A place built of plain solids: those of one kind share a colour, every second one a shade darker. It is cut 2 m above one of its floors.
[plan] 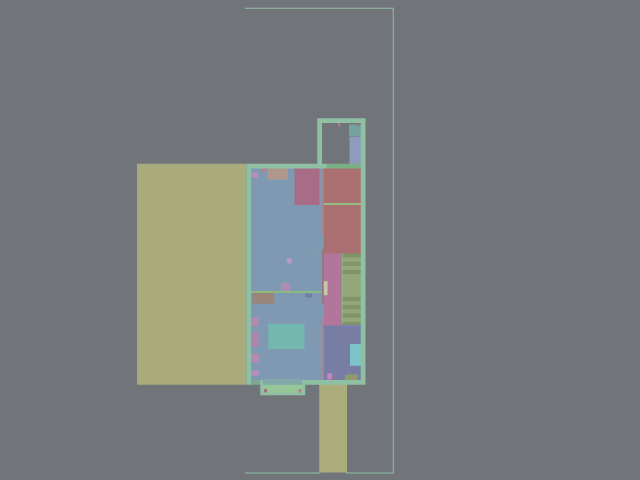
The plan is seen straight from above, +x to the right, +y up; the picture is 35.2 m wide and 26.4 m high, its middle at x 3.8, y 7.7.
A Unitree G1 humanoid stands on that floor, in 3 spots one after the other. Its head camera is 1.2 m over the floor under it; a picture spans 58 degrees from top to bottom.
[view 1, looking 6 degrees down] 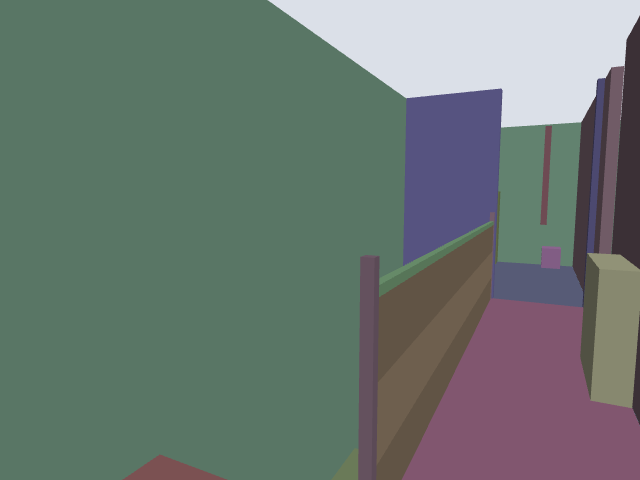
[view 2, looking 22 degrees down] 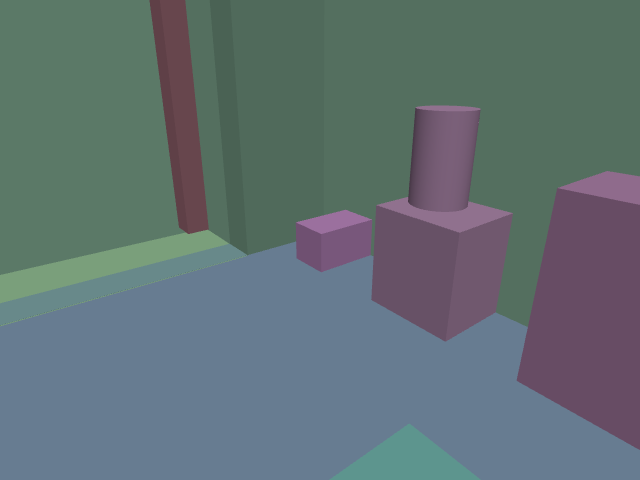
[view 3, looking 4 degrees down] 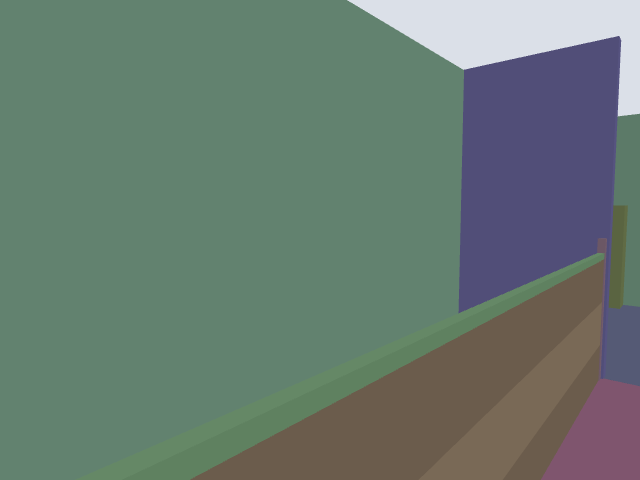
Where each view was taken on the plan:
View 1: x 4.52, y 8.31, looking -63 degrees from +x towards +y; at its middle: wall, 3.37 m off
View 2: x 1.95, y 2.45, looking -128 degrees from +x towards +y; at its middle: box_cardboard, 2.66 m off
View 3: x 4.52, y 6.59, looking -49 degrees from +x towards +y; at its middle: wall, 2.33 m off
